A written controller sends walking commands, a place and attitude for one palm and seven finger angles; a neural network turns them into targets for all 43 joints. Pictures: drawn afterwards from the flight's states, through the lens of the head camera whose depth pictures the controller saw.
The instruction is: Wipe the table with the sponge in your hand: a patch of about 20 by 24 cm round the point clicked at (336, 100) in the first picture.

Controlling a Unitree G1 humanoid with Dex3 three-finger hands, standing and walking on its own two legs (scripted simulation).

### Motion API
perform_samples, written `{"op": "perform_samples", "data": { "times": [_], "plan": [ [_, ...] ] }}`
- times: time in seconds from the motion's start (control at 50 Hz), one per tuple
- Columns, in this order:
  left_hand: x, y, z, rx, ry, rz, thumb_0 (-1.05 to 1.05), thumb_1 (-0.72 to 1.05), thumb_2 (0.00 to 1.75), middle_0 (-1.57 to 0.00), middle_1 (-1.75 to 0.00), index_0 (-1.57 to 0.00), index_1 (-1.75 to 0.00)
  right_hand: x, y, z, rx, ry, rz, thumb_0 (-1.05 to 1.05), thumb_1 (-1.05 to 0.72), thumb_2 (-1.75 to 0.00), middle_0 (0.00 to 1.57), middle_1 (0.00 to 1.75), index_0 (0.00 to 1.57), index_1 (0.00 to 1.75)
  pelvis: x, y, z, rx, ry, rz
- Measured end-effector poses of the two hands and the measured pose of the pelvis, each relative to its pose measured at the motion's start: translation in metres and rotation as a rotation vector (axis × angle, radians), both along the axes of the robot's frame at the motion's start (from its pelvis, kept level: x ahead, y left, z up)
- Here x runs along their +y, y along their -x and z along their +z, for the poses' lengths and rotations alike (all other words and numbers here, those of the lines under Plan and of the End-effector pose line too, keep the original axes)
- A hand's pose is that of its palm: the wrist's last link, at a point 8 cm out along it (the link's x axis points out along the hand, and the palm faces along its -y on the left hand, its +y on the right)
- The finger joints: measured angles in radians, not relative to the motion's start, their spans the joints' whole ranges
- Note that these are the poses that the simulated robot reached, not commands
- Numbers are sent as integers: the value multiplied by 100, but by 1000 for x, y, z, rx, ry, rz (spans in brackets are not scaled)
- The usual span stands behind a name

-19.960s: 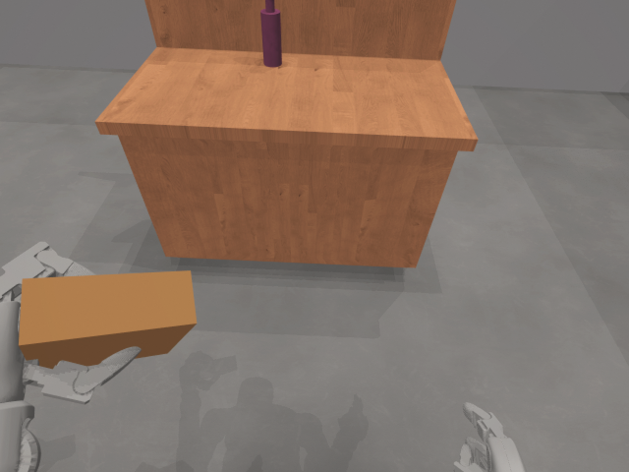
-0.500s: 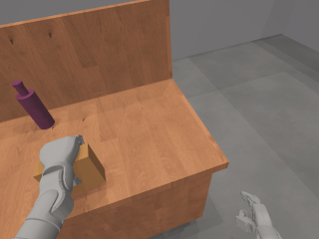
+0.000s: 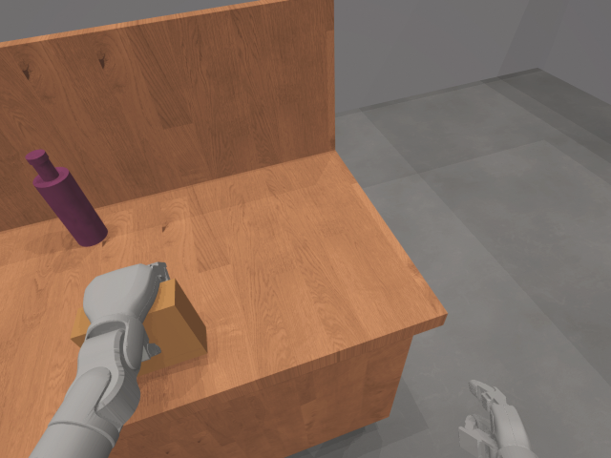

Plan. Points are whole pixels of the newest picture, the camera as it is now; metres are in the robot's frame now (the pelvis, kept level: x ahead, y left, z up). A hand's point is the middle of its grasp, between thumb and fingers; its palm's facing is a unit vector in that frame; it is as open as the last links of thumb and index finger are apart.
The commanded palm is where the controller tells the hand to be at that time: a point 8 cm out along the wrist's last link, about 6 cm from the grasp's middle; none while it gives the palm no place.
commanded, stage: move the sponge above the wiping area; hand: left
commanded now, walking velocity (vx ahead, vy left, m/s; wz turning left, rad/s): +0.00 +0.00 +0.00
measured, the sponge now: (152, 339) +0.26 +0.28 -0.01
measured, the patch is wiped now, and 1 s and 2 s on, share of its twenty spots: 0.00 0.00 0.00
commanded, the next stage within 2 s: none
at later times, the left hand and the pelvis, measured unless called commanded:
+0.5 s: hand (156, 316) +0.27 +0.26 +0.04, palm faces -0.08 -0.12 -0.99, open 9.4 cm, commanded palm +0.25 +0.27 +0.11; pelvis +0.00 +0.00 +0.00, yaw +0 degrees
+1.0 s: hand (149, 312) +0.27 +0.26 +0.05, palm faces +0.00 -0.06 -1.00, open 9.4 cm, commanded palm +0.25 +0.28 +0.12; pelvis +0.00 -0.01 +0.00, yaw +0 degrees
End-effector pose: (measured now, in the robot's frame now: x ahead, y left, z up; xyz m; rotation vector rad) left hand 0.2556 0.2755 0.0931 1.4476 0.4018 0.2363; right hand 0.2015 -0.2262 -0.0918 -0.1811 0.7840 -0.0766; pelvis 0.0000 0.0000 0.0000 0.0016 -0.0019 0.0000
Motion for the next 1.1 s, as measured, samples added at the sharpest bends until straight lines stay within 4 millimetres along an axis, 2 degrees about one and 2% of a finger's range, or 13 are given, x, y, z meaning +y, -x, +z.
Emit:
{"op": "perform_samples", "data": {
  "times": [0.06,0.12,0.26,0.34,0.44,0.54,0.64,0.7,0.78,0.84,0.9,0.98,1.1],
  "plan": [
    [-8,1,-1,-26,-1,-51,0,-43,104,-79,-139,-80,-138,8,-5,3,-12,1,19,1,-90,-90,20,30,20,30,2,0,0,-3,1,-1],
    [-9,0,7,-77,-30,-67,0,-44,104,-80,-139,-80,-138,16,-10,5,-22,-6,35,1,-90,-90,20,30,20,30,3,0,0,-6,2,-1],
    [10,-6,27,-123,-60,63,0,-44,104,-80,-139,-80,-138,29,-21,8,-36,-43,57,1,-90,-90,20,30,20,30,4,0,1,-8,1,2],
    [9,-7,18,-43,-37,97,0,-43,104,-79,-139,-80,-139,31,-26,10,-37,-47,69,1,-90,-90,20,30,20,30,5,0,1,-5,1,12],
    [-9,-4,-1,24,19,4,0,-43,104,-79,-139,-79,-139,26,-26,11,-37,-23,74,1,-90,-90,20,30,20,30,4,-1,1,-3,0,9],
    [-19,-1,6,-55,-16,-81,0,-44,104,-80,-139,-80,-138,18,-22,10,-27,0,64,1,-90,-90,20,30,20,30,1,-3,1,-9,1,-2],
    [-2,2,27,-147,-65,13,0,-44,104,-80,-139,-80,-138,12,-17,6,-10,-14,47,1,-90,-90,20,30,20,30,-2,-4,1,-17,0,-8],
    [13,7,31,-129,-62,113,0,-44,104,-79,-139,-80,-138,8,-17,6,-5,-26,38,1,-90,-90,20,30,20,30,-4,-3,2,-20,-1,-5],
    [16,14,16,-18,-25,159,0,-43,104,-79,-139,-79,-139,5,-18,7,-15,-21,41,1,-90,-90,20,30,20,30,-6,0,2,-21,-2,7],
    [4,16,-1,57,16,93,0,-43,104,-79,-139,-79,-139,2,-19,9,-29,0,49,1,-90,-90,20,30,20,30,-6,2,1,-20,-1,13],
    [-12,16,-6,50,30,-23,0,-44,104,-79,-139,-80,-139,1,-18,11,-42,23,51,1,-90,-90,20,30,20,30,-7,4,1,-21,0,8],
    [-21,10,9,-62,-33,-115,0,-44,104,-80,-139,-80,-138,2,-13,10,-42,25,40,1,-90,-90,20,30,20,30,-8,4,1,-23,1,-4],
    [5,2,39,-185,-79,52,0,-44,104,-80,-139,-80,-138,4,-5,5,-22,-26,13,1,-90,-90,20,30,20,30,-8,5,1,-22,-1,-13]
  ]
}}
